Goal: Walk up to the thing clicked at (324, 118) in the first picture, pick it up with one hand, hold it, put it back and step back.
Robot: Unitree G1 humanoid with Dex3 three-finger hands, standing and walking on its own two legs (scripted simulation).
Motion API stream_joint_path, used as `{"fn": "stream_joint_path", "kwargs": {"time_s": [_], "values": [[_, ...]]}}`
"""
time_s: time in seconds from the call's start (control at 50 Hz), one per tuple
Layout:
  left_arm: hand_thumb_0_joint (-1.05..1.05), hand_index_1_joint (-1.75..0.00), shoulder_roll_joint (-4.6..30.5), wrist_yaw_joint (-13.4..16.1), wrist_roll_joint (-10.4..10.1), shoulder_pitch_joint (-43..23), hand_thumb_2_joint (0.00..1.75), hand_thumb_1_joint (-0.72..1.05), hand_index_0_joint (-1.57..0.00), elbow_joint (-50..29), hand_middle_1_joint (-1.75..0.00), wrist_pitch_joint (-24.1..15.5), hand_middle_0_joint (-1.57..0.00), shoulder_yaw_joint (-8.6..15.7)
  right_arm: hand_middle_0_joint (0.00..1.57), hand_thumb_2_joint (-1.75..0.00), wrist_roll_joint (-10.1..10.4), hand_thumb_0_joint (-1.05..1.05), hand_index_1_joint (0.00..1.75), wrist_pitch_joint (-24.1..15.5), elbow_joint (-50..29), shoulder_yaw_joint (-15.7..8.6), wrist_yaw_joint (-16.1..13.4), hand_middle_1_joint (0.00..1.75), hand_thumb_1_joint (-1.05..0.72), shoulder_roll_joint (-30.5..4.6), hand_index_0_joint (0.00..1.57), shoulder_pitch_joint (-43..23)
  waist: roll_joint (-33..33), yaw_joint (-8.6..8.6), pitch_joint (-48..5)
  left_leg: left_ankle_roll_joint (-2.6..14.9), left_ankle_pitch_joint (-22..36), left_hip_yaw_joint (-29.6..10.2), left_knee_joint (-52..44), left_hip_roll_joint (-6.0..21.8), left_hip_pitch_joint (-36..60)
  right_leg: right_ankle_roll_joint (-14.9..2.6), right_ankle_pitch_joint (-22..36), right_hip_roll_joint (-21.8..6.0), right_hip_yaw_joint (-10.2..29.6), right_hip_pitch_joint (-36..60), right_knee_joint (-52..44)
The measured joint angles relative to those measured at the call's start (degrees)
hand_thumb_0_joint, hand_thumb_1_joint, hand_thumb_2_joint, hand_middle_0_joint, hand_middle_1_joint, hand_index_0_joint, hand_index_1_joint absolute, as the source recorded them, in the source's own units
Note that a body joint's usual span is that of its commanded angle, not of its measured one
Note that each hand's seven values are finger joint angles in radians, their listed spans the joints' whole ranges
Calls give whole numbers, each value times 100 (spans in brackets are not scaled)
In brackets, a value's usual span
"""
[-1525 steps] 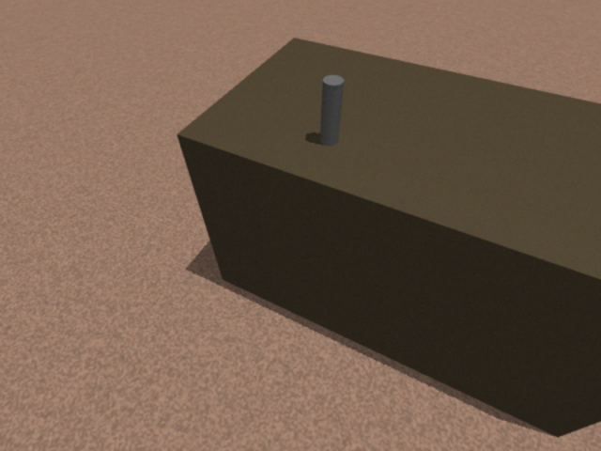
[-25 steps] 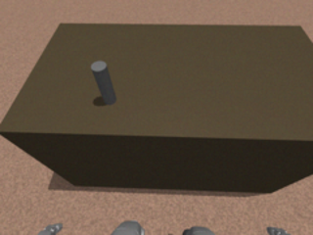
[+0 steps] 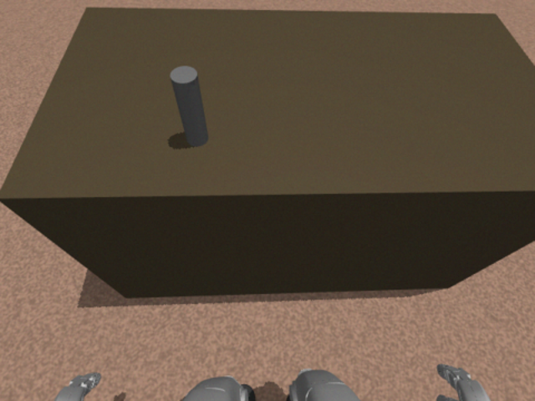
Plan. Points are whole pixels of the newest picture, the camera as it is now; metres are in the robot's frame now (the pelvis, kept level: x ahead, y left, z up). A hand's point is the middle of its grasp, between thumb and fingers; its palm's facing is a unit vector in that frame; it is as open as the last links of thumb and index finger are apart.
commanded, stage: step back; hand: left
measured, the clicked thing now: (191, 110) +0.59 +0.15 +0.02
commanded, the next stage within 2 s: none
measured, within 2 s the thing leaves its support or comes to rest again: neither
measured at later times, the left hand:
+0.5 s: hand out of the picture +0.01 +0.27 -0.15, palm faces +0.03 -0.94 -0.35, open 7.3 cm
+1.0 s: hand out of the picture -0.17 +0.22 -0.13, palm faces -0.03 -0.91 -0.42, open 7.3 cm
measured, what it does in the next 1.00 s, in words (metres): walks backwards: right foot, then left foot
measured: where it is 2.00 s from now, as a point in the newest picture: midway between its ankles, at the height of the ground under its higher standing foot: outside the picture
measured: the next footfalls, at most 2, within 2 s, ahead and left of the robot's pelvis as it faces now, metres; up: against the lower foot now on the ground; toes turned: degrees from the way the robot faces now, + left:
right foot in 0.06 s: +0.02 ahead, -0.11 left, +0.00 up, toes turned +3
left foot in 0.44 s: -0.08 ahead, +0.13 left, +0.00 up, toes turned +0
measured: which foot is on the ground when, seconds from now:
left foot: down 0.00-0.14, up 0.16-0.42, down 0.44-0.86, up 0.88-1.00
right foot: up 0.00-0.04, down 0.06-0.48, up 0.50-0.82, down 0.84-1.00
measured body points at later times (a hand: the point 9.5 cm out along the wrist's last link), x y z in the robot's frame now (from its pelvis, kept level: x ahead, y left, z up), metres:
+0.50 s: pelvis -0.11 +0.01 -0.01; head -0.05 +0.03 +0.44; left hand +0.01 +0.32 -0.13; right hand +0.00 -0.31 -0.11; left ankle -0.12 +0.13 -0.73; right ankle -0.02 -0.11 -0.72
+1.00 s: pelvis -0.25 -0.04 +0.00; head -0.20 -0.07 +0.45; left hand -0.17 +0.27 -0.10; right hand -0.13 -0.37 -0.12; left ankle -0.23 +0.11 -0.65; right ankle -0.23 -0.16 -0.73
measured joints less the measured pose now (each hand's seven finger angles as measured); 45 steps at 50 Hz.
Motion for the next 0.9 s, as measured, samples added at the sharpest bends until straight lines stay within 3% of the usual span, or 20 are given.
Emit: {"fn": "stream_joint_path", "kwargs": {"time_s": [0.06, 0.14, 0.22, 0.3, 0.34, 0.4, 0.44, 0.48, 0.52, 0.56, 0.6, 0.66, 0.74, 0.82, 0.86, 0.88, 0.9], "values": [[0, -30, -35, -31, 45, 125, 90, 91, -21, 12, -30, -42, -21, 28, 21, -90, 12, 1, 30, 18, -11, 3, 33, 31, -90, -40, 20, -93, 134, 53, -65, 5, -64, 123, 211, 36, -108, -112, 196, -66, -178, 254, -493], [0, -30, -122, -90, 77, 242, 90, 91, -21, -43, -30, -118, -21, 49, 21, -90, 80, 1, 30, 54, 64, -4, 72, 31, -91, -119, 20, -130, 525, 30, -153, -112, -26, -84, 409, 243, -238, -201, 454, 126, -386, 351, -755], [0, -30, 14, -93, 104, 289, 90, 91, -21, -273, -30, -152, -21, 95, 21, -90, 86, 1, 30, 102, 98, 43, 110, 30, -91, -69, 20, -125, 223, 218, -219, -474, -1213, -755, 1948, -162, -656, -303, 576, -38, -307, 194, -731], [0, -30, -40, -52, 114, 167, 90, 91, -21, -475, -30, -167, -21, 104, 21, -90, 111, 1, 30, 35, -9, 72, 127, 30, -91, -231, 20, -16, 91, 290, -259, -589, -1308, -1246, 2848, -264, -810, -245, 936, -185, -300, -25, -1046], [0, -30, -88, -54, 140, 98, 90, 91, -21, -599, -30, -170, -21, 76, 21, -90, 118, 1, 30, 2, -67, 67, 93, 30, -91, -355, 20, 25, 115, 278, -232, -649, -1308, -1304, 2635, -147, -684, -199, 1077, -216, -328, -163, -1119], [0, -30, -121, -68, 154, -8, 90, 91, -21, -777, -30, -151, -21, 34, 21, -90, 102, 1, 30, -44, -114, 39, 38, 30, -91, -481, 20, 92, 150, 185, -153, -701, -1228, -1139, 1552, 153, -317, -115, 1168, -281, -456, -366, -1030], [0, -30, -101, -96, 121, -68, 90, 91, -21, -875, -30, -104, -21, 3, 21, -90, 55, 1, 30, -89, -123, 10, 23, 30, -91, -515, 20, 160, 150, 114, -105, -680, -607, -967, 438, 309, 45, -41, 1106, -341, -557, -535, -750], [0, -30, 23, -119, 82, -148, 90, 91, -21, -879, -30, -22, -21, 33, 20, -90, -29, 1, 30, -102, -47, -19, 13, 30, -91, -342, 20, 125, -214, 181, 68, -609, -265, -740, 157, 110, 220, -12, 1034, -540, -359, -642, -413], [0, -30, 50, -105, 76, -72, 90, 91, -21, -788, -30, 57, -21, 85, 20, -90, -96, 1, 30, -80, -60, 47, 81, 30, -91, -214, 20, 186, -286, 206, 1, -562, -250, -657, 220, 165, 172, -34, 58, -242, -20, -809, 163], [0, -30, 43, -107, 98, -5, 90, 91, -21, -653, -30, 130, -21, 108, 21, -90, -113, 1, 30, -90, -91, 95, 111, 30, -91, -156, 20, 294, -104, 44, -125, -540, -162, -850, 207, 355, 74, -23, -553, 166, 89, -972, 1202], [0, -30, 88, -126, 54, 95, 90, 91, -21, -619, -30, 133, -21, 156, 21, -90, -132, 1, 30, -82, -97, 140, 103, 30, -91, -101, 20, 353, -55, 54, -246, -561, 21, -874, 9, 488, 37, -40, -539, 399, 256, -1076, 2051], [0, -30, 184, -152, 32, 279, 90, 91, -21, -648, -30, 79, -21, 242, 21, -90, -108, 1, 30, -97, -156, 147, 88, 31, -90, -79, 21, 309, -65, 158, -327, -604, 214, -766, -129, 606, -90, 34, -388, 445, 446, -1004, 2579], [0, -30, 289, -146, 56, 413, 90, 91, -20, -606, -30, 65, -21, 314, 21, -90, -79, 1, 30, -140, -355, 126, 58, 31, -90, -131, 21, 135, -63, 217, -233, -632, 334, -641, 8, 707, -355, 208, -468, 184, 436, -545, 1897], [0, -30, 295, -168, 52, 489, 90, 91, -20, -504, -30, -6, -21, 291, 21, -90, -77, 1, 30, -107, -536, 98, 48, 31, -90, -297, 21, -85, 46, 266, -146, -757, 325, -499, 437, 865, -730, 153, -163, -213, 59, 110, 26], [0, -30, 123, -172, 84, 417, 90, 91, -20, -352, -30, -68, -21, 271, 21, -90, -35, 1, 30, -33, -520, 41, 44, 31, -90, -478, 21, -217, 444, 187, -17, -766, 275, -701, 772, 1082, -921, 84, 119, -46, -189, 336, -478], [0, -30, 18, -200, 117, 409, 90, 91, -20, -319, -30, -80, -21, 233, 21, -90, -6, 1, 30, 16, -485, 2, 28, 31, -90, -545, 21, -218, 640, 108, -6, -667, 94, -932, 907, 1066, -1015, 51, 174, 35, -326, 333, -477], [0, -30, -33, -236, 138, 453, 90, 91, -20, -341, -30, -79, -21, 186, 21, -90, 23, 1, 30, 64, -442, -26, -4, 31, -90, -553, 20, -168, 661, 105, -88, -624, -430, -1110, 1215, 868, -1148, 18, 192, 0, -355, 236, -406]]}}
